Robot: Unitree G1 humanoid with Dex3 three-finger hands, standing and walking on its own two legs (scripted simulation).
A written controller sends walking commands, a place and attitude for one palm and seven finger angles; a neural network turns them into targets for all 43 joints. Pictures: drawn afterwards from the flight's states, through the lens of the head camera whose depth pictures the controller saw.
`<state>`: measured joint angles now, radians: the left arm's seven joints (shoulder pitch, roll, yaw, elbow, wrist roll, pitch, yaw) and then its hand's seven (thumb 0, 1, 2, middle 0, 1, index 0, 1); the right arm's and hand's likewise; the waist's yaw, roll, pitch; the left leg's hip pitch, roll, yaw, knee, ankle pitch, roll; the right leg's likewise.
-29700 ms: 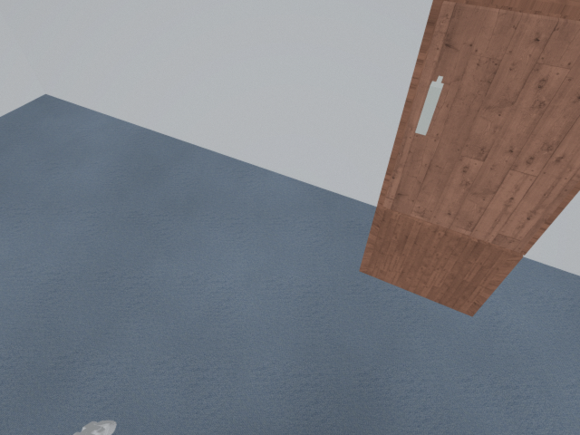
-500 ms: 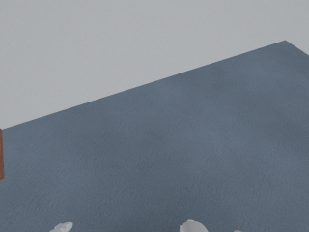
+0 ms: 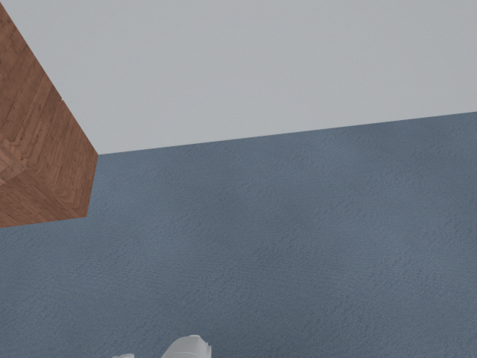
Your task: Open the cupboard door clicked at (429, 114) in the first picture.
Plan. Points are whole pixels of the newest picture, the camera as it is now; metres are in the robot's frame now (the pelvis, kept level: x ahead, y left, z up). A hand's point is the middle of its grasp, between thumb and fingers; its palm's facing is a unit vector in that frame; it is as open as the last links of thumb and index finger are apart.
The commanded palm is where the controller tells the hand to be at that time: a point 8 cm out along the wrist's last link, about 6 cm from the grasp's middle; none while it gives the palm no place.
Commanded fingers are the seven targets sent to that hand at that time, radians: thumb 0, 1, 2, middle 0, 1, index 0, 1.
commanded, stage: turn to face it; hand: left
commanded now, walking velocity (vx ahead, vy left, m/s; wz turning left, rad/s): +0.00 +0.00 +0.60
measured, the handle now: out of the picture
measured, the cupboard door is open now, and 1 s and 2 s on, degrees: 43 43 43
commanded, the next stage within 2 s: take the last steps up to it in 1.48 s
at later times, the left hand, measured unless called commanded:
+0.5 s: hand out of the picture +0.06 +0.25 -0.16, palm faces +0.27 -0.93 -0.25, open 7.4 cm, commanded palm none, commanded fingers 0.00 0.90 0.90 -0.20 -0.30 -0.20 -0.30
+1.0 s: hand out of the picture -0.07 +0.19 -0.18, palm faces +0.59 -0.77 -0.24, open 7.3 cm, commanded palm none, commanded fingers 0.00 0.90 0.90 -0.20 -0.30 -0.20 -0.30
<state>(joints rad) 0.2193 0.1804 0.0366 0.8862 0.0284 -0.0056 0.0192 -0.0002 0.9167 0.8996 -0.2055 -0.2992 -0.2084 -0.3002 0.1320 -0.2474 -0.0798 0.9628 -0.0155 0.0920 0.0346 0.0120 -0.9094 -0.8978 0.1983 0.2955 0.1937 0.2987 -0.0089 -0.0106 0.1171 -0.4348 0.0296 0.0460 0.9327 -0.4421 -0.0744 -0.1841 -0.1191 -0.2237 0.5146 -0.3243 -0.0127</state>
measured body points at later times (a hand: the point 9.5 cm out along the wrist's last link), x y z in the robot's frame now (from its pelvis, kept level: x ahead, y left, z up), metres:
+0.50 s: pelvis +0.01 +0.02 +0.00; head +0.06 +0.04 +0.45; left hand +0.05 +0.30 -0.14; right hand +0.14 -0.20 -0.14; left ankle +0.00 +0.12 -0.74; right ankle +0.04 -0.14 -0.69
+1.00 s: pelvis +0.02 -0.01 -0.01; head +0.05 +0.03 +0.44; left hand -0.10 +0.23 -0.16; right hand +0.25 -0.16 -0.15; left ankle -0.05 +0.09 -0.72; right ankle +0.05 -0.12 -0.74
